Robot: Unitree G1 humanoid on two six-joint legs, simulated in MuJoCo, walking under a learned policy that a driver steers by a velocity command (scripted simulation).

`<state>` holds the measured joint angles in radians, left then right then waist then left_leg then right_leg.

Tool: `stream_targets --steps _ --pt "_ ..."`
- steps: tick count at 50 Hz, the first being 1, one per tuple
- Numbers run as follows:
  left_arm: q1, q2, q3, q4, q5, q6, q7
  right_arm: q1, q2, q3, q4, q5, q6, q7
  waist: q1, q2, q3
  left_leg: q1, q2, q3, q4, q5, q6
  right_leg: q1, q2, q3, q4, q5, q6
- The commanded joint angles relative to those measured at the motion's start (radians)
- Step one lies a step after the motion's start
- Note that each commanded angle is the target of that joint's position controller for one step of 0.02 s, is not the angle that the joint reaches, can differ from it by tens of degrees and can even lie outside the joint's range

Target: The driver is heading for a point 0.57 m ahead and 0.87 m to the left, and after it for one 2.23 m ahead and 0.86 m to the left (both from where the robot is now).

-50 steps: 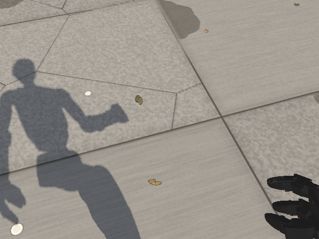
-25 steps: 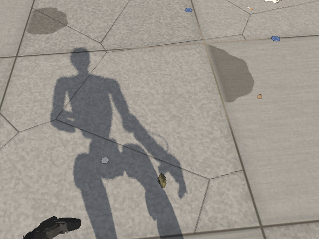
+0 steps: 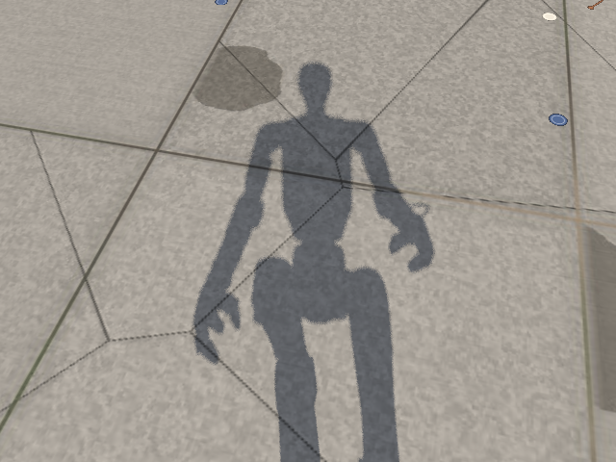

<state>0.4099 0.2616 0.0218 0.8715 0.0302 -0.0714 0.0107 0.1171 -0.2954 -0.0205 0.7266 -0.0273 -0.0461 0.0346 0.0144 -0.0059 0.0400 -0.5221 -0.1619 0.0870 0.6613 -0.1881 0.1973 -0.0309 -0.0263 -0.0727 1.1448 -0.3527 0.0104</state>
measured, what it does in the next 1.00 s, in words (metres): walks ahead, turning left: right foot, then left foot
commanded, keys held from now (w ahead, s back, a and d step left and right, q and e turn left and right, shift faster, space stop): w+q+shift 1.00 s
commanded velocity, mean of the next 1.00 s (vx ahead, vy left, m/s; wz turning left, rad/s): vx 1.00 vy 0.00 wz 0.94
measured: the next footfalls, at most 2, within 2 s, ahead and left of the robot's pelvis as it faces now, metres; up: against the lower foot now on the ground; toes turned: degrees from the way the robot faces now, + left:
right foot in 0.36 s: +0.58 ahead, -0.12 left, +0.00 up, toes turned +20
left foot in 0.80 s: +0.85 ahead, +0.26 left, +0.00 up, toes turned +46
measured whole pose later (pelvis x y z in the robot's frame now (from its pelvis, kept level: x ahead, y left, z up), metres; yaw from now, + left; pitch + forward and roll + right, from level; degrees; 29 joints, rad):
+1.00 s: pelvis +0.85 +0.26 +0.02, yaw +54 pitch +0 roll +1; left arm 0.12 0.24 -0.01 0.62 0.06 -0.05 -0.01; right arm 0.42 -0.32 -0.06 0.82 -0.01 -0.03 0.00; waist -0.03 0.00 0.06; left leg -0.16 -0.25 -0.07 0.46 -0.28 0.20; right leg -0.63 -0.15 0.09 1.16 -0.39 0.08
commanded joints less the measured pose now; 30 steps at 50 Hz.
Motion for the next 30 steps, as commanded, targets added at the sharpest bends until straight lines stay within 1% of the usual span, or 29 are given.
stream_targets --steps 1,2,3,4,5,6,7,8,9,10,11,12,13,14,15,16,17,18,19,20,21,22,23,24,25,26,27,28,30 --pt "-0.145 0.151 0.012 -0.208 -0.010 -0.059 -0.002 0.319 -0.231 -0.101 0.054 0.012 0.014 -0.036 -0.110 -0.031 -0.176 0.844 0.375 -0.771 -0.371 0.025 0.233 -0.814 -0.012 0.163 0.352 0.004 -0.018" --pt "-0.188 0.129 0.004 -0.220 0.007 -0.055 -0.002 0.304 -0.195 -0.094 0.076 0.014 0.003 -0.040 -0.061 -0.089 -0.087 0.679 0.319 -0.676 -0.386 0.105 0.192 -0.755 -0.048 0.159 0.230 -0.006 -0.013" --pt "-0.193 0.125 0.000 -0.221 0.027 -0.038 -0.003 0.280 -0.175 -0.085 0.071 0.013 -0.008 -0.047 -0.026 -0.100 -0.048 0.565 0.281 -0.614 -0.387 0.169 0.174 -0.695 -0.060 0.157 0.182 -0.027 -0.001" --pt "-0.178 0.118 -0.003 -0.220 0.045 -0.014 -0.008 0.264 -0.144 -0.071 0.073 0.018 -0.016 -0.047 0.011 -0.087 -0.029 0.467 0.246 -0.568 -0.403 0.186 0.163 -0.643 -0.071 0.152 0.133 -0.045 0.013" --pt "-0.181 0.111 -0.004 -0.229 0.050 0.004 -0.014 0.267 -0.141 -0.068 0.071 0.026 -0.027 -0.044 0.025 -0.060 -0.016 0.404 0.227 -0.549 -0.423 0.167 0.162 -0.625 -0.080 0.143 0.071 -0.077 0.027" --pt "-0.220 0.104 -0.008 -0.250 0.050 0.015 -0.019 0.269 -0.152 -0.070 0.068 0.029 -0.035 -0.040 0.025 -0.044 0.008 0.329 0.212 -0.533 -0.452 0.148 0.162 -0.606 -0.087 0.125 -0.013 -0.095 0.039" --pt "-0.299 0.094 -0.015 -0.288 0.046 0.018 -0.025 0.266 -0.165 -0.073 0.063 0.026 -0.041 -0.038 0.012 -0.024 0.046 0.254 0.195 -0.524 -0.490 0.151 0.163 -0.594 -0.086 0.098 -0.103 -0.034 0.050" --pt "-0.374 0.082 -0.023 -0.321 0.037 0.016 -0.031 0.260 -0.165 -0.075 0.059 0.023 -0.043 -0.036 -0.002 -0.008 0.075 0.191 0.175 -0.508 -0.515 0.172 0.150 -0.562 -0.079 0.078 -0.202 0.070 0.059" --pt "-0.422 0.070 -0.030 -0.341 0.027 0.013 -0.036 0.256 -0.167 -0.079 0.056 0.023 -0.045 -0.032 -0.018 0.008 0.082 0.148 0.150 -0.482 -0.521 0.212 0.122 -0.501 -0.067 0.069 -0.305 0.204 0.059" --pt "-0.447 0.066 -0.032 -0.351 0.016 0.010 -0.038 0.265 -0.175 -0.085 0.057 0.026 -0.046 -0.026 -0.037 0.024 0.072 0.136 0.139 -0.469 -0.521 0.278 0.092 -0.436 -0.049 0.062 -0.394 0.325 0.053" --pt "-0.458 0.070 -0.031 -0.354 0.008 0.009 -0.038 0.281 -0.185 -0.090 0.062 0.033 -0.048 -0.021 -0.055 0.031 0.052 0.148 0.144 -0.470 -0.518 0.336 0.070 -0.373 -0.031 0.059 -0.451 0.413 0.044" --pt "-0.467 0.079 -0.028 -0.358 0.002 0.008 -0.036 0.296 -0.196 -0.095 0.066 0.039 -0.048 -0.018 -0.069 0.038 0.035 0.184 0.157 -0.480 -0.509 0.383 0.054 -0.333 -0.017 0.060 -0.493 0.455 0.035" --pt "-0.474 0.093 -0.024 -0.363 0.000 0.007 -0.032 0.308 -0.203 -0.098 0.071 0.040 -0.046 -0.020 -0.077 0.042 0.024 0.238 0.167 -0.490 -0.482 0.430 0.040 -0.313 -0.005 0.065 -0.534 0.457 0.026" --pt "-0.458 0.111 -0.018 -0.361 0.000 0.006 -0.027 0.311 -0.209 -0.101 0.073 0.040 -0.043 -0.024 -0.070 0.042 0.008 0.295 0.171 -0.497 -0.428 0.502 0.020 -0.279 0.009 0.073 -0.582 0.435 0.017" --pt "-0.408 0.140 -0.005 -0.347 0.002 0.004 -0.019 0.313 -0.224 -0.105 0.074 0.037 -0.040 -0.029 -0.049 0.038 -0.035 0.352 0.168 -0.499 -0.332 0.643 -0.004 -0.211 0.036 0.076 -0.607 0.380 0.007" --pt "-0.292 0.184 0.015 -0.316 -0.001 -0.001 -0.006 0.302 -0.255 -0.111 0.074 0.029 -0.038 -0.029 0.011 0.034 -0.118 0.380 0.162 -0.491 -0.163 0.749 -0.029 -0.083 0.058 0.077 -0.604 0.291 -0.004" --pt "-0.100 0.221 0.036 -0.272 -0.002 -0.005 0.010 0.251 -0.276 -0.115 0.065 0.023 -0.041 -0.025 0.131 0.030 -0.205 0.302 0.133 -0.472 0.074 0.722 -0.053 0.128 0.028 0.087 -0.603 0.230 -0.015" --pt "0.113 0.292 0.066 -0.236 0.020 -0.008 0.033 0.217 -0.184 -0.089 0.039 0.018 -0.053 -0.023 0.214 -0.040 -0.325 0.156 0.080 -0.408 0.396 0.448 -0.063 0.358 -0.143 0.244 -0.590 -0.062 -0.043" --pt "0.094 0.353 0.077 -0.235 0.058 -0.007 0.030 0.326 -0.025 -0.047 -0.009 0.062 -0.048 -0.030 0.099 -0.341 -0.445 -0.118 -0.020 -0.290 0.696 -0.343 -0.089 0.530 -0.459 0.776 -0.771 -0.312 -0.129" --pt "-0.001 0.304 0.085 -0.243 0.033 0.002 0.020 0.290 -0.109 -0.042 -0.015 0.035 -0.036 -0.040 0.074 -0.314 -0.386 -0.221 0.073 -0.238 0.766 -0.243 -0.070 0.421 -0.446 0.944 -0.864 -0.448 -0.149" --pt "-0.091 0.198 0.063 -0.251 0.025 0.005 0.016 0.200 -0.145 -0.051 -0.006 0.016 -0.023 -0.036 0.071 -0.179 -0.226 -0.241 0.137 -0.209 0.734 -0.136 -0.073 0.269 -0.388 0.752 -0.872 -0.419 -0.139" --pt "-0.113 0.149 0.053 -0.232 0.026 0.007 0.011 0.155 -0.140 -0.050 -0.006 0.004 -0.013 -0.022 0.061 -0.071 -0.128 -0.229 0.171 -0.188 0.699 -0.095 -0.081 0.150 -0.345 0.594 -0.872 -0.243 -0.134" --pt "-0.093 0.131 0.047 -0.204 0.028 0.006 0.010 0.106 -0.121 -0.049 -0.015 -0.006 -0.002 -0.006 0.056 -0.037 -0.074 -0.219 0.196 -0.181 0.680 -0.095 -0.083 0.076 -0.300 0.463 -0.886 -0.098 -0.115" --pt "-0.069 0.117 0.041 -0.171 0.024 -0.002 0.009 0.110 -0.088 -0.043 -0.035 -0.008 0.012 0.008 0.029 -0.079 -0.048 -0.213 0.215 -0.178 0.670 -0.099 -0.089 0.022 -0.294 0.385 -0.898 -0.021 -0.112" --pt "-0.048 0.091 0.036 -0.140 0.012 -0.013 -0.001 0.081 -0.059 -0.034 -0.053 -0.007 0.026 0.016 0.016 -0.085 -0.022 -0.226 0.238 -0.174 0.663 -0.102 -0.089 -0.008 -0.284 0.318 -0.917 0.052 -0.100" --pt "-0.033 0.080 0.033 -0.118 -0.002 -0.023 -0.010 0.049 -0.034 -0.025 -0.080 -0.008 0.037 0.023 0.004 -0.080 -0.002 -0.255 0.252 -0.167 0.658 -0.093 -0.088 -0.023 -0.284 0.253 -0.936 0.122 -0.090" --pt "-0.030 0.080 0.033 -0.105 -0.008 -0.032 -0.017 0.010 -0.026 -0.018 -0.107 -0.010 0.043 0.030 -0.003 -0.081 0.012 -0.278 0.263 -0.156 0.643 -0.062 -0.089 -0.034 -0.286 0.192 -0.950 0.220 -0.085" --pt "-0.045 0.085 0.034 -0.099 -0.011 -0.040 -0.020 -0.028 -0.026 -0.013 -0.136 -0.012 0.044 0.037 -0.016 -0.083 0.024 -0.281 0.265 -0.144 0.607 -0.012 -0.090 -0.056 -0.276 0.120 -0.969 0.313 -0.079" --pt "-0.089 0.099 0.035 -0.093 -0.008 -0.052 -0.019 -0.084 -0.034 -0.008 -0.172 -0.006 0.044 0.048 -0.046 -0.087 0.054 -0.246 0.260 -0.110 0.479 0.102 -0.090 -0.104 -0.228 -0.027 -1.007 0.415 -0.058"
